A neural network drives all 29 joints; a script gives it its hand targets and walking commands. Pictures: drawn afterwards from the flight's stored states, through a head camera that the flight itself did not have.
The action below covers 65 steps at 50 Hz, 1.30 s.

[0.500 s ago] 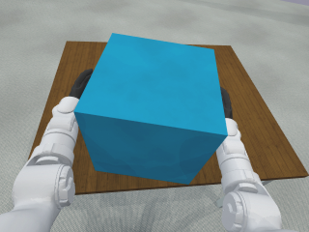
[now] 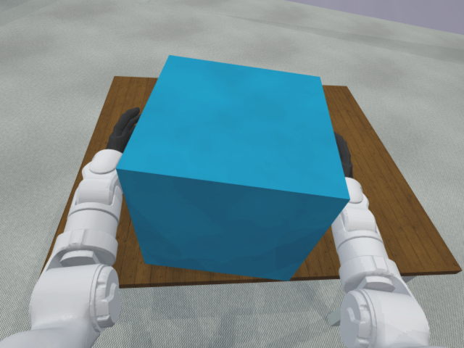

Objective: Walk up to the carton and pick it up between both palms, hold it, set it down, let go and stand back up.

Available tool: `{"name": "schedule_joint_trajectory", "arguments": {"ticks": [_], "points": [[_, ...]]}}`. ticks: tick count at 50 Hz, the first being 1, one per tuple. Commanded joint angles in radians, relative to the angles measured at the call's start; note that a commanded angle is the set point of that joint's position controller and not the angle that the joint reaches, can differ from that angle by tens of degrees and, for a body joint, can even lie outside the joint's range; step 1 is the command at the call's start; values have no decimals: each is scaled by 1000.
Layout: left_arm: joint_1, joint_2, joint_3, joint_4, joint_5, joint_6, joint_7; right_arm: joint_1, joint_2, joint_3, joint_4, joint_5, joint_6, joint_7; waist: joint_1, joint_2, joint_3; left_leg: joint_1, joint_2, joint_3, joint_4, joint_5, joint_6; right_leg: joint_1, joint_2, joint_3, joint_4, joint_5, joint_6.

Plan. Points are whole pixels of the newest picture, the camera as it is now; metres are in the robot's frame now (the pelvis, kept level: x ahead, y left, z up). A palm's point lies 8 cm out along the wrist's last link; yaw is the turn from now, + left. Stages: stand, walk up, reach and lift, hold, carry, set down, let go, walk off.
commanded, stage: reach and lift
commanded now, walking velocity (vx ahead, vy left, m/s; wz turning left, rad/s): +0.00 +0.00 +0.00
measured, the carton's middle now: (230, 171) +0.43 +0.00 +0.06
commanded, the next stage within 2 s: none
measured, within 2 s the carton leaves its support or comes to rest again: neither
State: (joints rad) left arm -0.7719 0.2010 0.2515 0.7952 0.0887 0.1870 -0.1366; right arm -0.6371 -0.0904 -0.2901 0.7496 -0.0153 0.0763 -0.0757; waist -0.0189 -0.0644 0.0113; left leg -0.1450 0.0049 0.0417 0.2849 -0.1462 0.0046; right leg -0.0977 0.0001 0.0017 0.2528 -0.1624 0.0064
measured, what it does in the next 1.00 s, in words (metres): stands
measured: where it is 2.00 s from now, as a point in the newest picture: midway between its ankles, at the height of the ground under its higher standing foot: outside the picture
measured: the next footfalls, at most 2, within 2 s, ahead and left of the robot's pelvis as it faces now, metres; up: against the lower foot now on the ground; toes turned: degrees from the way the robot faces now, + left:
none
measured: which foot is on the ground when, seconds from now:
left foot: down 0.00-1.00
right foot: down 0.00-1.00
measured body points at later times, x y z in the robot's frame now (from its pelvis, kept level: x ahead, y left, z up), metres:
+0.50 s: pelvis +0.00 +0.00 +0.00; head -0.01 +0.03 +0.45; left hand +0.41 +0.19 +0.15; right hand +0.40 -0.20 +0.15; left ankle +0.00 +0.11 -0.75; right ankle -0.02 -0.12 -0.75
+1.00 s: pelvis -0.01 -0.01 +0.00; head -0.03 +0.01 +0.45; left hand +0.39 +0.19 +0.18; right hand +0.40 -0.20 +0.18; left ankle +0.00 +0.11 -0.75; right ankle -0.02 -0.12 -0.75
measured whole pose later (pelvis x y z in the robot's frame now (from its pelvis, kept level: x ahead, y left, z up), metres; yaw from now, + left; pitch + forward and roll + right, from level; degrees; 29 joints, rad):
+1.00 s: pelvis -0.01 -0.01 +0.00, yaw +2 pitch -2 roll +0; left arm -0.67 0.17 0.30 0.28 0.12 0.63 -0.11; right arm -0.72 -0.20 -0.09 0.60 0.25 0.33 -0.12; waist -0.06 -0.06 -0.02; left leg -0.11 0.01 0.01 0.28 -0.14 -0.01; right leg -0.05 0.01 -0.03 0.25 -0.17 -0.01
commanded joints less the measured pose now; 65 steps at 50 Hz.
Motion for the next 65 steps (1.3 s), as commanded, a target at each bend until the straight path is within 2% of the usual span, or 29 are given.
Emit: {"name": "schedule_joint_trajectory", "arguments": {"ticks": [1,2,4,6,7,8,9,10,15,16,19,23,24,26,27,31,34,36,38,40,43,44,47,49,51,55,59,61,65], "points": [[-486,-474,-222,-250,-10,39,-69,-627,442,393,-277,65,-18,95,0,30,-439,234,-45,37,39,351,-46,181,13,-42,14,376,39],[-486,-467,-250,-300,-31,40,-72,-655,452,435,-338,96,-22,87,8,8,-490,214,-51,23,59,402,-48,230,14,-35,39,468,46],[-517,-479,-288,-363,-58,49,-66,-655,439,450,-338,126,-21,80,-21,61,-442,236,-44,20,68,454,-56,159,19,-42,31,415,51],[-497,-460,-241,-248,-12,88,-77,-643,425,424,-263,102,17,72,-22,53,-294,239,-48,22,32,295,-48,88,15,-39,-18,240,34],[-485,-481,-285,-386,-41,95,-68,-615,393,432,-280,142,18,83,-22,66,-396,299,-29,8,54,405,-65,92,33,-61,-4,260,32],[-459,-464,-277,-278,-17,122,-78,-616,376,411,-252,125,29,75,-39,70,-306,306,-28,24,46,382,-67,44,28,-44,-32,187,22],[-490,-493,-316,-416,-60,118,-72,-610,377,420,-305,159,24,76,-57,95,-377,329,-23,0,72,450,-73,43,33,-65,-24,224,14],[-448,-484,-314,-337,-44,148,-80,-602,362,410,-279,150,39,70,-75,97,-317,319,-38,13,62,428,-82,29,35,-55,-36,198,16],[-454,-535,-355,-531,-50,197,-56,-648,334,444,-348,221,61,101,-33,143,-412,403,-20,-11,79,490,-94,5,60,-70,-46,124,-6],[-465,-496,-353,-465,-50,204,-64,-602,331,419,-290,201,65,99,-94,107,-378,405,-24,-1,77,472,-95,-21,57,-62,-68,108,-5],[-440,-524,-360,-522,-48,213,-46,-648,330,447,-367,225,65,106,-56,150,-424,414,-25,-11,91,543,-103,-1,65,-65,-46,163,2],[-399,-495,-322,-549,-37,274,-61,-716,341,521,-483,274,91,94,-5,58,-435,284,-38,0,63,430,-53,130,47,-51,-17,278,12],[-412,-469,-277,-537,-5,280,-58,-705,333,504,-402,264,106,96,1,72,-370,286,-39,8,50,391,-56,97,44,-44,-25,255,15],[-458,-458,-250,-498,3,280,-66,-695,338,479,-360,235,129,102,-4,60,-286,217,-45,5,11,277,-40,68,31,-40,-28,195,23],[-495,-485,-288,-653,-11,274,-56,-713,336,469,-424,254,114,114,0,105,-396,297,-38,8,23,350,-53,80,48,-54,-22,198,15],[-405,-468,-259,-490,-4,330,-62,-657,326,451,-335,250,150,108,-46,48,-331,254,-43,11,9,269,-38,76,46,-43,-44,182,13],[-400,-438,-215,-472,2,337,-90,-726,336,467,-389,246,147,85,-20,-1,-336,164,-58,26,2,212,-10,184,19,-30,2,332,29],[-414,-466,-286,-645,-37,314,-88,-731,380,546,-480,308,131,71,-20,57,-493,202,-66,8,39,353,-40,247,28,-27,42,507,43],[-445,-469,-292,-650,-38,320,-80,-673,370,526,-434,303,156,70,-61,69,-415,222,-57,1,34,384,-57,190,44,-40,27,438,41],[-372,-465,-263,-591,-7,355,-80,-670,348,496,-399,282,184,72,-51,84,-326,246,-59,9,16,316,-48,131,33,-43,4,366,37],[-458,-489,-350,-710,-56,379,-72,-717,330,523,-466,304,188,73,-94,82,-387,245,-39,-10,27,353,-59,102,47,-49,3,312,21],[-457,-486,-337,-664,-45,386,-60,-725,313,517,-432,323,201,83,-67,120,-350,273,-30,-15,35,353,-62,40,49,-56,-15,213,20],[-478,-460,-289,-598,-29,407,-56,-768,324,523,-416,336,221,82,-37,67,-332,209,-31,1,2,209,-34,49,40,-41,-25,151,12],[-522,-511,-361,-736,-73,400,-51,-801,358,540,-489,376,213,89,-57,100,-498,244,-38,-3,30,300,-45,109,48,-46,2,238,7],[-445,-496,-341,-687,-58,412,-42,-755,322,523,-474,375,227,95,-70,96,-469,277,-41,-14,42,370,-50,80,56,-29,0,306,13],[-364,-428,-208,-590,-4,487,-68,-747,316,548,-388,383,284,84,-8,24,-293,169,-43,4,-21,196,-8,111,44,-30,-18,251,35],[-500,-484,-325,-795,-59,486,-59,-810,324,566,-484,430,283,94,-52,85,-438,255,-36,-3,26,344,-39,103,62,-35,-4,298,15],[-480,-470,-311,-740,-46,498,-57,-791,301,537,-453,425,296,91,-74,87,-393,257,-39,-1,26,342,-51,97,67,-36,-15,302,14],[-475,-418,-266,-690,-44,512,-61,-844,307,540,-448,422,307,94,-43,36,-373,171,-32,-9,-1,233,-18,128,49,-21,-12,271,17]]}}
